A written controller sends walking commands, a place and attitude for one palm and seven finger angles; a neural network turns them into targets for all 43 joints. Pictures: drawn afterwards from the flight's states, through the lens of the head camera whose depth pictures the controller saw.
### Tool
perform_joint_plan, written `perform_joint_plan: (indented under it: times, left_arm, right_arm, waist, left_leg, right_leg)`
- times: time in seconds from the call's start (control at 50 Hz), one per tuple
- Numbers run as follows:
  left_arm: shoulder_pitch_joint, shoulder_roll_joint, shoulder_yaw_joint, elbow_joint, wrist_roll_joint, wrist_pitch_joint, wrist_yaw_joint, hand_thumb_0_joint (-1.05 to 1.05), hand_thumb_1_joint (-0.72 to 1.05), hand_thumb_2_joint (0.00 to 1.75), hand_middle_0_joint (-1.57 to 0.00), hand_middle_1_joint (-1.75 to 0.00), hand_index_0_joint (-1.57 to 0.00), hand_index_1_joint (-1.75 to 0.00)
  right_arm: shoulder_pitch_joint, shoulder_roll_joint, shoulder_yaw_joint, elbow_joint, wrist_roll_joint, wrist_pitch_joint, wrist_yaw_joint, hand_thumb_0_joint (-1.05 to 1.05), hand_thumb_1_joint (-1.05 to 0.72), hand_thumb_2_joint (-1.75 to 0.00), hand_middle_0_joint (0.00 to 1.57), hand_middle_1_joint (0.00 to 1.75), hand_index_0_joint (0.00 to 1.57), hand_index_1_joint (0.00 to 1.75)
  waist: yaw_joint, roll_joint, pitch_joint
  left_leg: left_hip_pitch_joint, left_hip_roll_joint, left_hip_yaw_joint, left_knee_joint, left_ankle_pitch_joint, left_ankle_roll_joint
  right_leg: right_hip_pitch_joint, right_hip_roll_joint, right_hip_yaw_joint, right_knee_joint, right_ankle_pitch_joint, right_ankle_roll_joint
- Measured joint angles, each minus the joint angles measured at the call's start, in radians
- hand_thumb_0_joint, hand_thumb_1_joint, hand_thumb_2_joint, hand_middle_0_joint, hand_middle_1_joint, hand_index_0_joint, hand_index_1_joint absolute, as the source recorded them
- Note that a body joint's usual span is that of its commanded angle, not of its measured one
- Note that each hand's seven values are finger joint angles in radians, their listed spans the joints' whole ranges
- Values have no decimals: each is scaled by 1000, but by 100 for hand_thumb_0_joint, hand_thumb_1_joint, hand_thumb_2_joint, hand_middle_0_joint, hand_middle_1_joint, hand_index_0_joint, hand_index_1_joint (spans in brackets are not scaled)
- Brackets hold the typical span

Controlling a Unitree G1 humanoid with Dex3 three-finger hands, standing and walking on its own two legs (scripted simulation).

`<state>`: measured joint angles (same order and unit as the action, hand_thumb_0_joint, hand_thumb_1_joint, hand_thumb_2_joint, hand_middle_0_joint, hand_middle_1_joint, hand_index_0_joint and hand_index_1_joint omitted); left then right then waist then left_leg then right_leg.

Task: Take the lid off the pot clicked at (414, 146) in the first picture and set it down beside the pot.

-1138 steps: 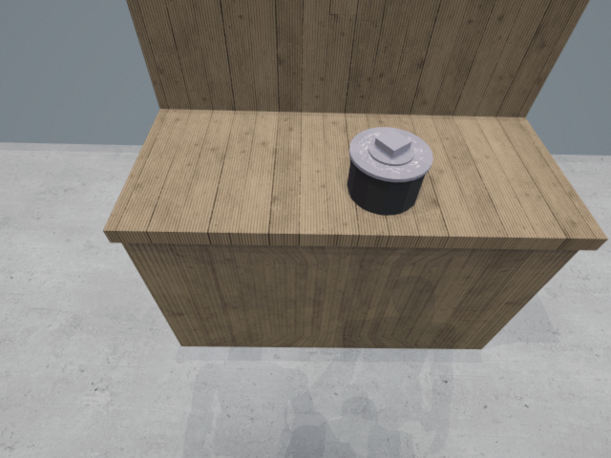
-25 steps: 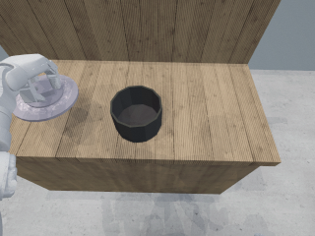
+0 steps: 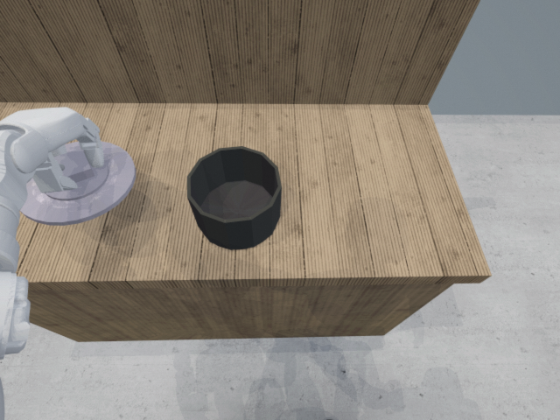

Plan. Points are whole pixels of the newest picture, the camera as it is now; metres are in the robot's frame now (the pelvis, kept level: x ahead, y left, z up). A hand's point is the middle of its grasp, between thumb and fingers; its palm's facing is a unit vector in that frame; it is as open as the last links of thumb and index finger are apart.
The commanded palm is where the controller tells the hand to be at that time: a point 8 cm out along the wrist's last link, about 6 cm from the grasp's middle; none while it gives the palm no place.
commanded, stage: lower the lid onto the table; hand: left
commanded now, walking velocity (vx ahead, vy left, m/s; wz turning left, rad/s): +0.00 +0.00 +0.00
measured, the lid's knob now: (70, 167) +0.47 +0.30 +0.05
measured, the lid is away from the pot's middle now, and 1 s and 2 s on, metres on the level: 0.24 0.24 0.25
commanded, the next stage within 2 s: open the fingers wide in 1.88 s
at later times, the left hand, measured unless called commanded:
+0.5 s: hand (71, 180) +0.45 +0.30 +0.05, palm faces -0.49 -0.07 -0.87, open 7.5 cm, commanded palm +0.49 +0.30 +0.11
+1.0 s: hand (81, 189) +0.46 +0.30 +0.02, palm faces -0.52 -0.07 -0.85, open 7.5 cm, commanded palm +0.50 +0.30 +0.07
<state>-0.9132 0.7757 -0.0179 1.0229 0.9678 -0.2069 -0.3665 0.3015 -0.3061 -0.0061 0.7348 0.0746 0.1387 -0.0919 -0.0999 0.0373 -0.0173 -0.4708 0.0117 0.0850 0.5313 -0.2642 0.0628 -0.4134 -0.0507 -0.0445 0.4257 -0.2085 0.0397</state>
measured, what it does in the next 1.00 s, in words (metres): stands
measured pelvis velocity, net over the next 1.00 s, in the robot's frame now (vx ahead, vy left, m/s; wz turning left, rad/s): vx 0.00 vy -0.01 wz -0.02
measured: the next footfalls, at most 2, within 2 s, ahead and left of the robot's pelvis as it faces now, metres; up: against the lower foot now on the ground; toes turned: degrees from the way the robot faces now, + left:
none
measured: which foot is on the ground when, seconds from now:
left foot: down 0.00-1.00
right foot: down 0.00-1.00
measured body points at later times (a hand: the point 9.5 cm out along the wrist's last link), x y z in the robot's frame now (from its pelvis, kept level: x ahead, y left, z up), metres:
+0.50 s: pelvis +0.00 +0.00 -0.01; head +0.10 +0.01 +0.43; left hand +0.47 +0.30 +0.10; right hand +0.02 -0.29 -0.13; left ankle -0.01 +0.08 -0.74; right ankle -0.01 -0.16 -0.73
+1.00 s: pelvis +0.00 -0.01 -0.02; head +0.12 +0.01 +0.42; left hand +0.48 +0.30 +0.07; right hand -0.02 -0.30 -0.13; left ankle -0.01 +0.08 -0.74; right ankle -0.01 -0.16 -0.74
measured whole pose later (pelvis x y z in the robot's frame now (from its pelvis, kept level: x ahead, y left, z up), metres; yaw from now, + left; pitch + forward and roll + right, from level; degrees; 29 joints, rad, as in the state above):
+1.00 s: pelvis +0.00 -0.01 -0.02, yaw -1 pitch +17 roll -3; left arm -0.90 0.82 0.04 1.12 1.01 -0.26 -0.31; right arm 0.34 -0.30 0.00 0.74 0.07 0.13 -0.12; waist -0.14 0.03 -0.05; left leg -0.66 0.04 0.08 0.69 -0.33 0.05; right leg -0.60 -0.03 -0.04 0.58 -0.27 0.04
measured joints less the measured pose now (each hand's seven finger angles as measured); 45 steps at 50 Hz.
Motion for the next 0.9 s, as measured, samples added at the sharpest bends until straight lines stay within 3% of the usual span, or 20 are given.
perform_joint_plan:
  times: [0.28,0.56,0.78,0.9]
  left_arm:
    - [3,3,36,49,21,-15,36,2,12,90,-57,-89,-74,-98]
    - [7,-3,-2,54,27,-22,36,2,12,90,-57,-89,-74,-98]
    - [5,14,46,96,40,-35,76,2,12,90,-56,-88,-74,-98]
    - [12,38,59,99,52,-37,64,2,12,90,-56,-89,-74,-98]
  right_arm:
    - [7,6,3,-4,-5,-13,-7,0,-90,-90,21,30,20,30]
    - [9,4,1,4,-2,-10,-14,0,-90,-90,21,30,20,30]
    - [16,6,12,-3,-3,-20,-20,0,-90,-90,21,30,20,30]
    - [31,5,9,-4,-6,-18,-25,0,-90,-90,21,30,20,30]
  waist:
    - [-14,-4,-14]
    - [-9,-8,-22]
    - [-30,-12,-29]
    - [-37,-11,-31]
  left_leg:
    - [-40,6,8,27,-14,1]
    - [-93,12,1,75,-34,-1]
    - [-137,23,6,115,-52,-6]
    - [-170,29,4,141,-62,-7]
  right_leg:
    - [-43,4,10,24,-8,1]
    - [-95,8,6,74,-31,-3]
    - [-144,16,13,116,-47,2]
    - [-176,21,13,139,-56,3]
